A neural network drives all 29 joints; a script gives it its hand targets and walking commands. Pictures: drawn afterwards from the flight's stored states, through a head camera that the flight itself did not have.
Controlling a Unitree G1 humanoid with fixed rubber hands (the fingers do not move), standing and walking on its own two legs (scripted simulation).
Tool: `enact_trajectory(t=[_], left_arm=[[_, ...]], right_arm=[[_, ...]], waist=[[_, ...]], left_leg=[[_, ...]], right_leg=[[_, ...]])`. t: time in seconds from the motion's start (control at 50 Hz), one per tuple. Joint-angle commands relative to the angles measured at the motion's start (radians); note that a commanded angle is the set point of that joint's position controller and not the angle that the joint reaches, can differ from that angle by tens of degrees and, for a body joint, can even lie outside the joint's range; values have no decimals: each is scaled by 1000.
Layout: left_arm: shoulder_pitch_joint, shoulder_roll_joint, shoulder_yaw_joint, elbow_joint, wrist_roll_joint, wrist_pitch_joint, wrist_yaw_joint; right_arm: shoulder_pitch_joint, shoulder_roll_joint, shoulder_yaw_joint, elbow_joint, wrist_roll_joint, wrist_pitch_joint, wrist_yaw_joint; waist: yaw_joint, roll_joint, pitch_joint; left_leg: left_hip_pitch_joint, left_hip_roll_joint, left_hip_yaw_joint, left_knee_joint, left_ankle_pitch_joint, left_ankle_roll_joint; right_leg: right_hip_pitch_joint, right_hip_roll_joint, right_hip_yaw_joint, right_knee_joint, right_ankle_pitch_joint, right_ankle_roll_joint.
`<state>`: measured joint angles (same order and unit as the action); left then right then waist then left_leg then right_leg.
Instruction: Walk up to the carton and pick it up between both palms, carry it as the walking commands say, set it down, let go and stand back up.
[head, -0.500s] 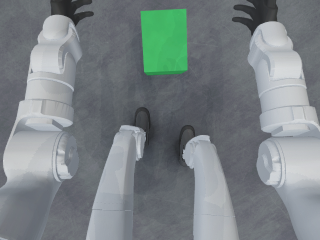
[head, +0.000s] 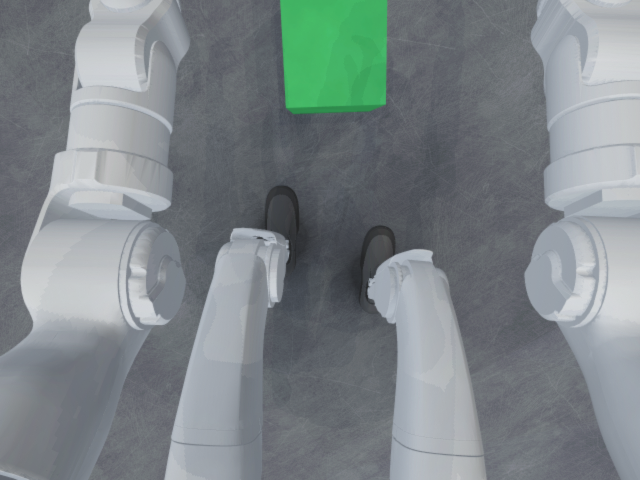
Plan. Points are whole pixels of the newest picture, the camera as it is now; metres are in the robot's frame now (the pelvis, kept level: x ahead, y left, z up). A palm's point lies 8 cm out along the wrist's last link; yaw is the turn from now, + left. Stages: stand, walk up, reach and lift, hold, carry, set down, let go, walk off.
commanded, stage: reach and lift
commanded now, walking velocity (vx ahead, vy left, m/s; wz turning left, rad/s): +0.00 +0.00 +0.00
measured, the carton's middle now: (331, 48) +0.56 +0.03 -0.54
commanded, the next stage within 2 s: none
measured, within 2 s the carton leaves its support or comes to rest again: neither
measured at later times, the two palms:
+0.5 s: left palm (208, 9) +0.55 +0.19 -0.32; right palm (469, 17) +0.57 -0.13 -0.32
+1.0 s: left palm (229, 28) +0.55 +0.19 -0.44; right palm (434, 43) +0.57 -0.12 -0.45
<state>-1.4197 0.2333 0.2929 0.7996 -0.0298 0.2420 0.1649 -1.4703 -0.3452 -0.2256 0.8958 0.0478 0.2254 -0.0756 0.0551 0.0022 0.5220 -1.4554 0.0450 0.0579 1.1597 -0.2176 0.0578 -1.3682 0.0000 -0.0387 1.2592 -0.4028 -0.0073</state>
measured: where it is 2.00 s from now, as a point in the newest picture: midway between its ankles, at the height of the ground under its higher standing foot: (327, 266)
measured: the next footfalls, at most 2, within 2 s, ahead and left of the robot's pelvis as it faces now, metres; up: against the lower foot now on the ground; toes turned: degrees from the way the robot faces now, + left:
none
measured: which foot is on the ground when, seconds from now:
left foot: down 0.00-1.00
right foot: down 0.00-1.00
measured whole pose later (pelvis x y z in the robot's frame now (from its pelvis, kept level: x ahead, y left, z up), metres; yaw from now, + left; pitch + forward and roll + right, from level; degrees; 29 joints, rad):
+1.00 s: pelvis -0.01 +0.00 -0.26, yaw +0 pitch +33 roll -1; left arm -1.65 0.37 0.07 1.19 -0.22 0.11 0.17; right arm -1.64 -0.36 0.00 1.18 0.25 0.11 -0.13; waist 0.04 0.00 0.53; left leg -2.28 0.07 0.08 2.09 -0.39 0.10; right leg -2.15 -0.01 0.00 2.24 -0.67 0.00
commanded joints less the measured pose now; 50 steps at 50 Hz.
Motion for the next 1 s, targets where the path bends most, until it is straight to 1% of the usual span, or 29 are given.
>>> enact_trajectory(t=[0.0, 0.04, 0.08, 0.12, 0.2, 0.24, 0.28, 0.3, 0.32, 0.34, 0.36, 0.4, 0.42, 0.46, 0.48, 0.52, 0.62, 0.64, 0.66, 0.68, 0.7, 0.72, 0.74, 0.78, 0.82, 0.86, 0.88, 0.94, 0.98], left_arm=[[-430, 148, 18, -59, 10, -54, -20], [-462, 169, 8, -34, 2, -50, -22], [-485, 193, -13, -21, -16, -44, -23], [-513, 222, -36, -42, -42, -40, -17], [-530, 277, -70, -99, -84, -27, 9], [-522, 293, -81, -113, -99, -18, 21], [-487, 285, -88, -79, -110, -10, 25], [-467, 275, -88, -48, -110, -11, 24], [-468, 266, -88, -74, -117, -13, 25], [-456, 251, -95, -47, -122, -17, 24], [-459, 242, -97, -50, -129, -22, 23], [-464, 222, -106, -26, -134, -36, 21], [-464, 217, -102, -10, -131, -45, 21], [-483, 214, -108, -10, -136, -59, 23], [-491, 219, -103, -6, -135, -65, 27], [-513, 233, -103, -4, -136, -75, 34], [-528, 237, -113, 86, -138, -92, 44], [-525, 234, -119, 96, -140, -96, 44], [-531, 231, -131, 112, -147, -100, 44], [-520, 224, -136, 143, -146, -104, 41], [-525, 216, -148, 150, -155, -110, 39], [-517, 213, -156, 192, -158, -115, 34], [-526, 205, -168, 187, -163, -122, 31], [-528, 197, -182, 225, -168, -138, 22], [-542, 201, -191, 216, -171, -155, 15], [-555, 201, -203, 229, -182, -170, 9], [-569, 211, -208, 204, -186, -179, 9], [-535, 193, -228, 289, -210, -190, -1], [-482, 180, -235, 379, -223, -188, -14]], right_arm=[[-463, -82, 8, -78, 7, -37, -20], [-493, -87, 19, -60, 17, -27, -34], [-510, -97, 33, -55, 34, -18, -51], [-528, -111, 53, -80, 53, -10, -75], [-547, -140, 105, -169, 111, 9, -123], [-544, -147, 130, -197, 135, 20, -140], [-523, -138, 145, -189, 146, 28, -146], [-511, -124, 152, -168, 151, 29, -144], [-514, -114, 161, -202, 156, 28, -145], [-506, -101, 169, -179, 162, 24, -142], [-514, -95, 175, -188, 166, 19, -140], [-506, -81, 178, -146, 169, 7, -133], [-504, -78, 176, -125, 168, 0, -129], [-512, -91, 167, -108, 164, -16, -124], [-520, -104, 165, -101, 166, -25, -124], [-531, -130, 153, -79, 165, -37, -122], [-546, -162, 144, 21, 159, -59, -109], [-556, -161, 152, 19, 165, -65, -104], [-562, -163, 157, 37, 170, -70, -98], [-556, -154, 167, 65, 175, -74, -91], [-571, -153, 177, 54, 179, -82, -85], [-572, -145, 189, 86, 184, -88, -77], [-571, -143, 192, 88, 188, -95, -71], [-564, -131, 203, 128, 192, -109, -59], [-562, -129, 212, 132, 201, -124, -51], [-561, -127, 217, 147, 201, -137, -47], [-563, -138, 210, 127, 202, -146, -48], [-537, -148, 208, 156, 193, -164, -51], [-522, -152, 213, 170, 182, -170, -51]], waist=[[-8, -34, -1821], [-5, -26, -1840], [-5, -6, -1903], [-5, 1, -1987], [19, 4, -2181], [32, -1, -2211], [32, -11, -2162], [36, -13, -2105], [36, -21, -2114], [33, -26, -2064], [33, -29, -2047], [25, -26, -1973], [29, -24, -1929], [16, -14, -1905], [21, -12, -1903], [14, 1, -1883], [-7, 3, -1754], [-5, 2, -1741], [-11, 3, -1719], [-6, 3, -1678], [-11, -1, -1671], [-6, -3, -1624], [-12, 3, -1621], [-13, 6, -1553], [-14, 14, -1539], [-26, 11, -1506], [-34, 17, -1534], [-54, 14, -1483], [-59, -9, -1418]], left_leg=[[793, -114, -77, 149, 120, -26], [730, -115, -62, 198, 87, -24], [704, -116, -52, 252, 85, -25], [699, -115, -44, 312, 109, -24], [704, -110, -28, 436, 180, -24], [680, -106, -23, 485, 205, -22], [628, -102, -21, 521, 205, -21], [583, -98, -18, 537, 196, -21], [578, -100, -17, 551, 217, -21], [540, -98, -18, 565, 212, -22], [520, -97, -19, 578, 215, -22], [485, -95, -25, 603, 217, -27], [458, -93, -26, 617, 209, -29], [474, -91, -36, 645, 220, -36], [485, -90, -40, 660, 221, -39], [498, -85, -47, 682, 213, -45], [465, -78, -62, 720, 134, -49], [461, -78, -63, 727, 127, -47], [458, -78, -68, 734, 115, -47], [443, -77, -71, 742, 106, -46], [448, -76, -77, 752, 109, -43], [425, -75, -78, 763, 100, -40], [434, -75, -83, 773, 106, -40], [411, -74, -91, 794, 113, -38], [412, -74, -96, 821, 141, -39], [397, -72, -102, 846, 157, -38], [423, -72, -106, 863, 189, -40], [383, -64, -114, 900, 215, -41], [309, -60, -113, 918, 194, -38]], right_leg=[[106, 102, 18, -15, 31, 0], [101, 106, 22, 30, 11, 1], [101, 114, 19, 85, 16, 1], [114, 120, 17, 142, 36, 1], [175, 121, 19, 258, 109, 2], [175, 119, 23, 309, 136, 5], [141, 115, 25, 345, 141, 8], [107, 112, 30, 359, 135, 9], [112, 114, 34, 372, 158, 11], [80, 112, 34, 388, 155, 11], [69, 110, 38, 401, 160, 10], [0, 110, 34, 430, 150, 9], [-32, 108, 35, 446, 139, 7], [-90, 108, 25, 478, 122, 6], [-115, 107, 20, 495, 105, 4], [-168, 104, 9, 523, 70, 0], [-302, 91, -8, 584, -34, -3], [-314, 89, -10, 593, -41, -4], [-338, 86, -14, 608, -55, -5], [-367, 83, -13, 619, -69, -6], [-380, 81, -13, 630, -70, -6], [-410, 78, -12, 643, -85, -6], [-421, 75, -12, 655, -84, -7], [-470, 71, -11, 679, -92, -6], [-491, 67, -9, 703, -79, -5], [-520, 64, -7, 724, -74, -2], [-518, 62, -7, 738, -53, -1], [-558, 55, -5, 760, -37, 2], [-559, 51, 0, 771, -35, 8]])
